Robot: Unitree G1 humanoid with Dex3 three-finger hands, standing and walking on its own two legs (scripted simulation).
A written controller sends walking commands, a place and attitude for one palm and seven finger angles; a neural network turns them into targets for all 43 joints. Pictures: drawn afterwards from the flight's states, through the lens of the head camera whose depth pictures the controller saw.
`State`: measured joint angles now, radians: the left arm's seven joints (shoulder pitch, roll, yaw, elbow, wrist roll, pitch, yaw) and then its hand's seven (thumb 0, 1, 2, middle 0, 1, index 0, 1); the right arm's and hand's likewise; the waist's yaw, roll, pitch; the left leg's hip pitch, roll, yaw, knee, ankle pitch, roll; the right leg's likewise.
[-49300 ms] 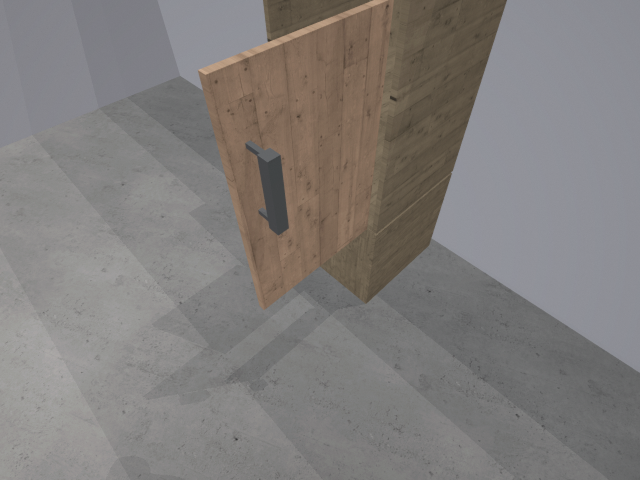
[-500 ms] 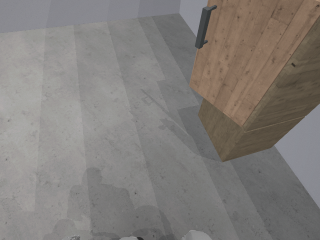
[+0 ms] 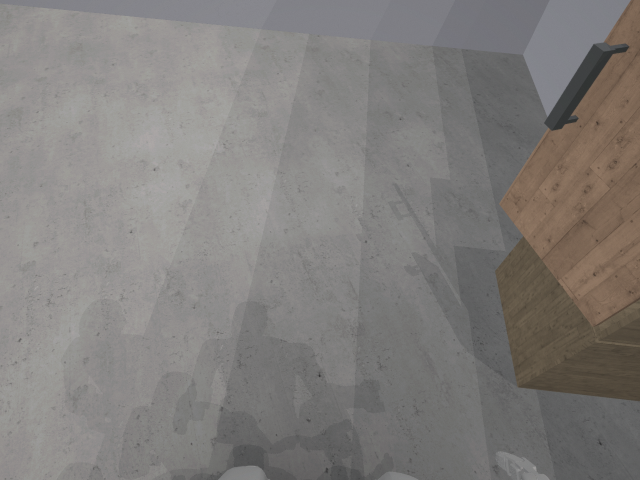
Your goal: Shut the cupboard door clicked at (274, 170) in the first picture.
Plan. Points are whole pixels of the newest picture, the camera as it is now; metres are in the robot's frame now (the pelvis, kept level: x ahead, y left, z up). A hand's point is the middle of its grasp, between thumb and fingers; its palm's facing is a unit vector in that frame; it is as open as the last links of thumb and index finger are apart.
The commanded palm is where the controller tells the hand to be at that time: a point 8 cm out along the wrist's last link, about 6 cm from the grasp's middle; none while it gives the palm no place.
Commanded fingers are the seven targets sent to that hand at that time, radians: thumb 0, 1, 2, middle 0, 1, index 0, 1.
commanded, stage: walk to a spot facing it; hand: left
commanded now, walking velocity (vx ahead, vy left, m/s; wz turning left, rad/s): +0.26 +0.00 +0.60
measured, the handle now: (585, 88) +0.78 -0.46 +0.06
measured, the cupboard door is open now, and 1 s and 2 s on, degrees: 24 24 24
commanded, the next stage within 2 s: turn to face it in 1.28 s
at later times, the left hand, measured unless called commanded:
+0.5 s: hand out of the picture +0.01 +0.16 -0.14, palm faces +0.39 -0.89 -0.23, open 7.4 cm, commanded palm none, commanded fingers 0.00 0.90 0.90 -0.20 -0.30 -0.20 -0.30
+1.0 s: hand (124, 387) +0.24 +0.29 -0.13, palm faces +0.54 -0.80 -0.27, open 7.4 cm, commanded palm none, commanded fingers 0.00 0.90 0.90 -0.20 -0.30 -0.20 -0.30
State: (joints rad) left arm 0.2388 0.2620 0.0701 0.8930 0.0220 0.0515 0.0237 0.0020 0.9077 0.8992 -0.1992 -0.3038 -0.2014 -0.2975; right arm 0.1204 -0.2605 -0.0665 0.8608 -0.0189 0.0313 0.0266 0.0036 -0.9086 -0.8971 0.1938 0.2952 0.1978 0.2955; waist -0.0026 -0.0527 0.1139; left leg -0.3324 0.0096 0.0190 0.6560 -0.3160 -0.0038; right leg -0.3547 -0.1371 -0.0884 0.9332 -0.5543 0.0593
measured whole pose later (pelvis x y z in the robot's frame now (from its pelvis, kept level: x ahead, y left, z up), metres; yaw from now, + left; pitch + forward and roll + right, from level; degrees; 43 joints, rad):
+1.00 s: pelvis +0.25 +0.05 +0.00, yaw +35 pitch +0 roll +2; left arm 0.17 0.22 0.07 0.84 0.04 -0.05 -0.03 0.00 0.91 0.90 -0.19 -0.30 -0.20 -0.30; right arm 0.33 -0.19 -0.06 0.98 -0.02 -0.01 0.02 0.01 -0.90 -0.90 0.20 0.30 0.20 0.30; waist -0.03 0.02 0.04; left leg -0.27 -0.02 -0.04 0.71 -0.45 0.03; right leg -0.38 -0.08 -0.08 0.62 -0.26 0.02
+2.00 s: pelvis +0.41 +0.22 +0.02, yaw +35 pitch +1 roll +1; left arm 0.27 0.18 0.07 0.95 0.03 0.04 0.01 0.00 0.91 0.90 -0.20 -0.30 -0.20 -0.30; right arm 0.16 -0.22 -0.06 0.93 0.00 0.04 -0.03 0.01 -0.91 -0.90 0.20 0.30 0.20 0.30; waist 0.03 -0.02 0.07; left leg -0.37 0.01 0.03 0.80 -0.45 -0.05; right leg -0.27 0.02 0.09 0.50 -0.25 0.00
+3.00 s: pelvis +0.45 +0.25 +0.02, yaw -1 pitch +0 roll -3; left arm 0.16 0.27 0.09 0.88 0.01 0.09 -0.05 0.00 0.91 0.90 -0.19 -0.30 -0.20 -0.30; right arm 0.23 -0.22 -0.02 0.86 -0.03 0.02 -0.02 0.00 -0.90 -0.90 0.20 0.30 0.20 0.30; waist 0.00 0.00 0.10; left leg -0.24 0.15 0.14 0.53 -0.28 -0.02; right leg -0.41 -0.01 -0.06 0.90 -0.48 0.05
